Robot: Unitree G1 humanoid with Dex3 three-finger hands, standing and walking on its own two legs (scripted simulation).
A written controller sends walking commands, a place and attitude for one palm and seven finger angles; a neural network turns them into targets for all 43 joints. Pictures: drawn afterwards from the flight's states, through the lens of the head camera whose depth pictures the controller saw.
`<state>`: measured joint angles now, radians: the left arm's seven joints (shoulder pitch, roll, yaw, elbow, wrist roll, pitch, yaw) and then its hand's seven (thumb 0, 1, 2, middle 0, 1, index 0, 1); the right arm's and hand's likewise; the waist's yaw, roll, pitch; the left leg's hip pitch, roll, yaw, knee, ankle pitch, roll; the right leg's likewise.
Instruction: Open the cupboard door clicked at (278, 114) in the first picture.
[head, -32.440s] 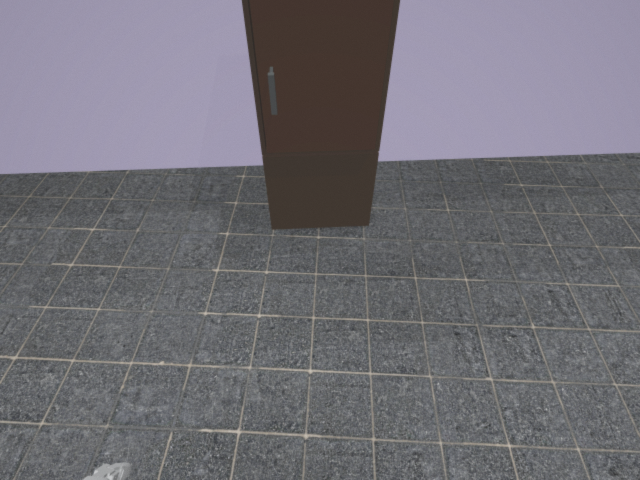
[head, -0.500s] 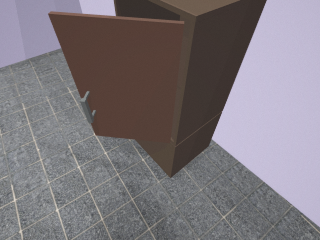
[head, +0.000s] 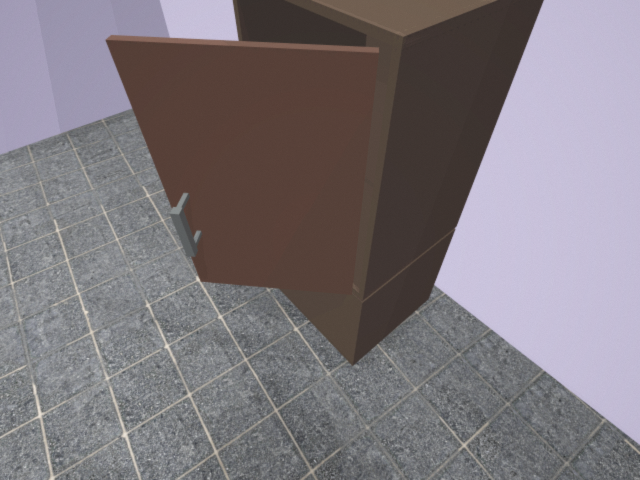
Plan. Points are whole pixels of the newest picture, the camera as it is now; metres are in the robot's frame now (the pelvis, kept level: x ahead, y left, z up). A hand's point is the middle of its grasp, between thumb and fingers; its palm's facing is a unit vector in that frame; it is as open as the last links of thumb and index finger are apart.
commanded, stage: look again from close up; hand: left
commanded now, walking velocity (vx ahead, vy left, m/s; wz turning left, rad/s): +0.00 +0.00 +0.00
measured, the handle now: (188, 225) +0.59 +0.31 -0.09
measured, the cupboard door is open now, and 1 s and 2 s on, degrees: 43 43 43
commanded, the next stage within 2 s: shuffle to correct the standing spot in 0.10 s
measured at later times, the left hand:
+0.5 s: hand out of the picture +0.02 +0.21 -0.18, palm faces +0.03 -0.97 -0.24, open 7.4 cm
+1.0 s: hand out of the picture +0.00 +0.26 -0.16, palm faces +0.07 -0.97 -0.24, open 7.4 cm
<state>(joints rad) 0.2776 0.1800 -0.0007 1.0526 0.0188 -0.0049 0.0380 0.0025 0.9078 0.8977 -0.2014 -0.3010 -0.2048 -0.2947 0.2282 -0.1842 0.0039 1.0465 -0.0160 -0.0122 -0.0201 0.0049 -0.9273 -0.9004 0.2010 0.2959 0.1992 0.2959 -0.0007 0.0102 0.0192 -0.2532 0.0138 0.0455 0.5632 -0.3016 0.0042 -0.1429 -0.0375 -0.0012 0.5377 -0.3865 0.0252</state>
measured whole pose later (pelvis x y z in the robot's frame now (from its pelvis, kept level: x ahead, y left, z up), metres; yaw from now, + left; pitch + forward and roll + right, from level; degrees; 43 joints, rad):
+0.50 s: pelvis +0.00 +0.02 +0.00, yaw +0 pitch +0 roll +1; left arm 0.28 0.21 0.03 1.02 0.03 0.02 0.03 0.00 0.90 0.90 -0.20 -0.30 -0.21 -0.30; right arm 0.22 -0.22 -0.02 1.02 -0.02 0.02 -0.01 0.00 -0.91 -0.90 0.20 0.30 0.20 0.30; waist 0.01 -0.03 0.04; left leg -0.27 -0.02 0.07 0.60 -0.32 0.02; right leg -0.17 -0.07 0.02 0.60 -0.42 0.05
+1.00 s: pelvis +0.01 +0.07 +0.01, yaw +0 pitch +2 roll +3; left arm 0.33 0.18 0.04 0.99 0.04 0.01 0.02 0.00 0.90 0.90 -0.21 -0.30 -0.21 -0.30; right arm 0.17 -0.20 -0.03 0.94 -0.01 0.05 0.03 0.00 -0.91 -0.90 0.20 0.30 0.20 0.30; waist 0.05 -0.05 0.05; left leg -0.44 0.03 0.08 0.76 -0.34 -0.03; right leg -0.19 -0.17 -0.08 0.53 -0.36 0.06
